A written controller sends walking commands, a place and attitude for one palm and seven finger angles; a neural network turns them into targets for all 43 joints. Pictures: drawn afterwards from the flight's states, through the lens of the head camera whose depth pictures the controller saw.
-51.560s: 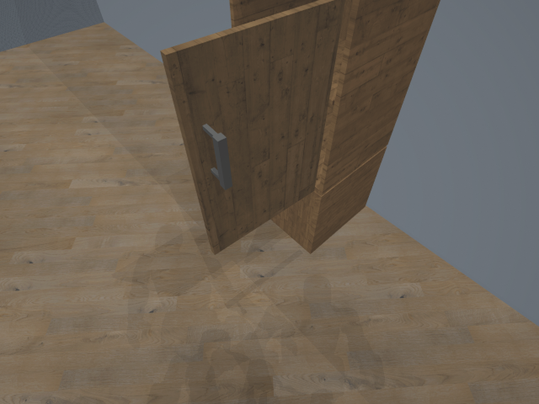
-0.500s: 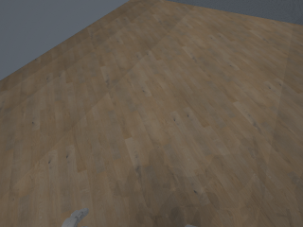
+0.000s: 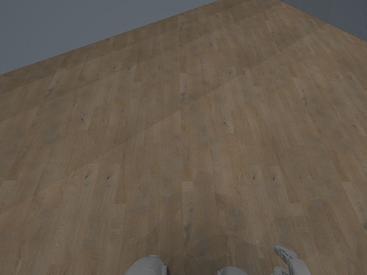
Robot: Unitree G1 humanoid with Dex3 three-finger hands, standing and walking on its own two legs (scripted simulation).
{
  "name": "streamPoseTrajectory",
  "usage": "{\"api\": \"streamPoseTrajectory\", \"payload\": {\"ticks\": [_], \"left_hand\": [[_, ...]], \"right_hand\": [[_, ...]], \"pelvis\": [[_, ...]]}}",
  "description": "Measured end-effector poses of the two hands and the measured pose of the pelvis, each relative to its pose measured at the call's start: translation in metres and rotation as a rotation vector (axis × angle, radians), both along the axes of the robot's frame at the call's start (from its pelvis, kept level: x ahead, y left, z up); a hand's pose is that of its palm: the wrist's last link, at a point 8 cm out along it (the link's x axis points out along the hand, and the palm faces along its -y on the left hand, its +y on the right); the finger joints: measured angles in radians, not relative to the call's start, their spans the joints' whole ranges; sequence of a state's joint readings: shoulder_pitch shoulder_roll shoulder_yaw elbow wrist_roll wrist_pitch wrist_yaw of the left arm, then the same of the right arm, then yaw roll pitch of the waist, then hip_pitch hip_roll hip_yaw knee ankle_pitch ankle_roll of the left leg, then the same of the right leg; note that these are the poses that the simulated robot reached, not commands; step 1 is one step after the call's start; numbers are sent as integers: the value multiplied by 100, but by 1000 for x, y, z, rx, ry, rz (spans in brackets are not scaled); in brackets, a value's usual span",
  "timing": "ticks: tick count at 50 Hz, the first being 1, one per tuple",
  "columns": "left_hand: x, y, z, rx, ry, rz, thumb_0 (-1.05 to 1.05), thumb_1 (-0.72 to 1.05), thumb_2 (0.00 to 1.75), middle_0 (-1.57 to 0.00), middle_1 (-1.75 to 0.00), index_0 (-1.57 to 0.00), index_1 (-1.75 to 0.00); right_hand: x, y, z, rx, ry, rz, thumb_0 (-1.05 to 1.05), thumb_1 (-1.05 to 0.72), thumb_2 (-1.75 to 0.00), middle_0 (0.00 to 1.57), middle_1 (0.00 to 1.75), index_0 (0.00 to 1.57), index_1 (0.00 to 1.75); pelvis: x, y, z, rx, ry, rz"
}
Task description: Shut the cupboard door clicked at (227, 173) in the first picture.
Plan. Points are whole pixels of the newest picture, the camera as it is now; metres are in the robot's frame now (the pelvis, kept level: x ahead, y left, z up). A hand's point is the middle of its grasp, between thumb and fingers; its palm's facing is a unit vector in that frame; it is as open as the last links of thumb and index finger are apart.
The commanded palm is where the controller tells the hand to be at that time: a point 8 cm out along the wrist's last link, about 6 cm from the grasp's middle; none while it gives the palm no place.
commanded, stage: turn to face it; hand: left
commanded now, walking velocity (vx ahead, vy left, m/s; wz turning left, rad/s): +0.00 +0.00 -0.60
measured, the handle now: out of the picture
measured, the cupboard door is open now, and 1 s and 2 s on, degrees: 18 18 18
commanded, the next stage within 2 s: none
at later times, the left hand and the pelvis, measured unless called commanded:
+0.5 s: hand (136, 232) +0.22 +0.14 -0.15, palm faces -0.17 -0.96 -0.20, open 7.4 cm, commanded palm none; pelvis +0.13 -0.02 +0.01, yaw -13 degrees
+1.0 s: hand (151, 171) +0.39 +0.13 -0.13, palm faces -0.49 -0.83 -0.26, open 7.4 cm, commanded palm none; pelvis +0.17 +0.00 +0.02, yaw -32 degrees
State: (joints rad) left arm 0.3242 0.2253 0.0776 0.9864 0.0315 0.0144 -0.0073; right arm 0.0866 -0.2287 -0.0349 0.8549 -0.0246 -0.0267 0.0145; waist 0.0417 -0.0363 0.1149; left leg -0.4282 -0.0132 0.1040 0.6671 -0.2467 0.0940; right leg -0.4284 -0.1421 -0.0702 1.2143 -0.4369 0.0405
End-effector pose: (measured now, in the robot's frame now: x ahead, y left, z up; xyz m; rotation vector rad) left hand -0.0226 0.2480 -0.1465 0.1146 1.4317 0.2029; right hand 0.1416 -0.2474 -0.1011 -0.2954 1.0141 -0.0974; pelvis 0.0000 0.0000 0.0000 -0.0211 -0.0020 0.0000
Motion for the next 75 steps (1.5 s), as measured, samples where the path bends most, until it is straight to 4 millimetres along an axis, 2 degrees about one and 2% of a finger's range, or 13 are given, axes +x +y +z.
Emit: {"api": "streamPoseTrajectory", "payload": {"ticks": [7, 15, 20, 24, 30, 36, 42, 47, 52, 56, 65, 70, 75], "left_hand": [[114, -1, 25, 13, -185, -50, 0, 91, 90, -20, -30, -19, -30], [197, -37, 26, -24, -187, -167, 0, 91, 90, -20, -30, -19, -30], [234, -57, 17, -17, -185, -250, 0, 90, 90, -20, -30, -19, -30], [246, -60, 21, -8, -161, -271, 0, 90, 90, -20, -30, -20, -30], [268, -48, 23, -8, -121, -325, 0, 90, 90, -20, -30, -20, -30], [315, -24, 10, -17, -136, -385, 0, 90, 90, -20, -30, -20, -30], [372, -24, 28, -10, -202, -487, 1, 91, 90, -20, -30, -19, -30], [411, -49, 41, -8, -252, -595, 1, 91, 90, -20, -30, -19, -30], [436, -92, 44, -1, -313, -716, 0, 91, 90, -20, -30, -19, -30], [436, -115, 44, 3, -321, -774, 0, 90, 90, -20, -30, -19, -30], [429, -129, 31, -44, -203, -835, 0, 90, 90, -20, -30, -20, -30], [449, -127, 10, -73, -162, -860, 0, 90, 90, -20, -30, -20, -30], [472, -140, 17, -80, -155, -925, 1, 90, 90, -20, -30, -20, -30]], "right_hand": [[-7, 18, 1, 43, 108, -87, 0, -92, -90, 21, 30, 20, 30], [-26, -1, -17, 74, 217, -249, 0, -93, -90, 21, 30, 20, 30], [-35, -19, -38, 92, 280, -354, 0, -92, -90, 21, 30, 20, 30], [-26, -27, -29, 77, 288, -388, 0, -91, -90, 20, 30, 20, 30], [7, -28, -10, 59, 190, -425, 1, -91, -90, 20, 30, 20, 30], [29, -15, -3, 13, 85, -457, 0, -91, -90, 20, 30, 20, 30], [8, 0, 7, 19, 118, -510, 0, -90, -90, 21, 30, 20, 30], [-24, 0, 2, 45, 158, -604, 0, -90, -90, 21, 30, 21, 30], [-66, -11, -20, 81, 195, -712, 0, -90, -90, 21, 30, 21, 30], [-88, -21, -29, 81, 236, -787, 1, -90, -90, 21, 30, 20, 30], [-72, -22, -4, 54, 163, -858, 1, -91, -90, 20, 30, 20, 30], [-59, -10, -2, 13, 117, -890, 0, -91, -90, 20, 30, 20, 30], [-67, 14, 6, 33, 142, -932, 0, -90, -90, 21, 30, 20, 30]], "pelvis": [[47, 2, 21, 6, -5, -8], [94, -11, 17, 17, -15, -115], [115, -25, 4, 7, 0, -183], [124, -25, 11, 7, 11, -221], [141, -17, 18, 25, 24, -289], [160, 6, 8, 9, 25, -366], [168, 10, 19, -7, 19, -448], [171, 6, 22, -15, 22, -516], [169, -11, 8, 12, 17, -584], [169, -15, 6, 10, 18, -629], [185, -15, 16, 33, 19, -728], [203, -8, 6, 21, 29, -796], [206, -7, 15, 5, 26, -864]]}}
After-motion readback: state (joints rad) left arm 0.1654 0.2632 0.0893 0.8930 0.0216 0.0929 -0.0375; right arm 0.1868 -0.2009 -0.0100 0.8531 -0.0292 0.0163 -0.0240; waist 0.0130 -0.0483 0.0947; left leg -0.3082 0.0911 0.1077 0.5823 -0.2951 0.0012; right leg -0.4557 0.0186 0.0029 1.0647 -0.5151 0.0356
